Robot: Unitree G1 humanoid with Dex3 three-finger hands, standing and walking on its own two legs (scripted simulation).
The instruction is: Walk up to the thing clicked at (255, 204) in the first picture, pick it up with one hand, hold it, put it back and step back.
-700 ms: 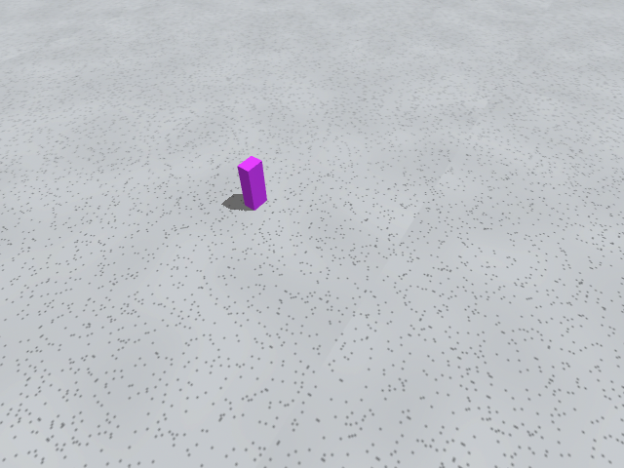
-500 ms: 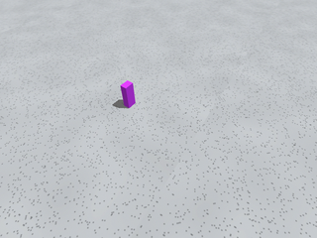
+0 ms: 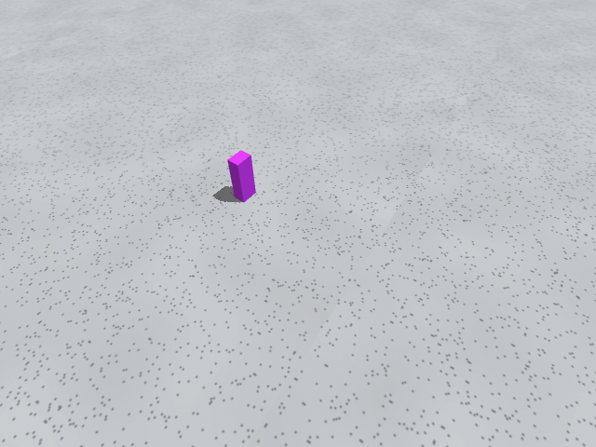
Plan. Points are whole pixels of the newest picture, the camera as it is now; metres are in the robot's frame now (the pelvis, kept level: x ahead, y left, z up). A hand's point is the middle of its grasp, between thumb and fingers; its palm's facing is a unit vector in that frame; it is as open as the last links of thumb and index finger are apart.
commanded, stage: stand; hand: left
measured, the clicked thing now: (242, 177) +1.34 +0.30 -0.67
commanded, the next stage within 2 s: walk up in 0.42 s
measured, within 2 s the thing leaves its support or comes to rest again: neither
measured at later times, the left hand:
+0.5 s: hand out of the picture +0.08 +0.26 -0.15, palm faces +0.03 -0.94 -0.33, open 7.4 cm
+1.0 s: hand (82, 392) +0.23 +0.38 -0.16, palm faces +0.03 -0.95 -0.31, open 7.4 cm
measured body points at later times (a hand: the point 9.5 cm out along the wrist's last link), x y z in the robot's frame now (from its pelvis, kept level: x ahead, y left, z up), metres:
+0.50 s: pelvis +0.02 +0.00 +0.00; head +0.02 +0.00 +0.45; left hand +0.08 +0.31 -0.13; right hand +0.09 -0.30 -0.13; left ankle +0.01 +0.13 -0.74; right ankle +0.00 -0.11 -0.74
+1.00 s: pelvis +0.18 +0.10 -0.01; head +0.19 +0.13 +0.44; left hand +0.23 +0.43 -0.14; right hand +0.24 -0.22 -0.11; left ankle +0.17 +0.21 -0.75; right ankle +0.24 -0.04 -0.69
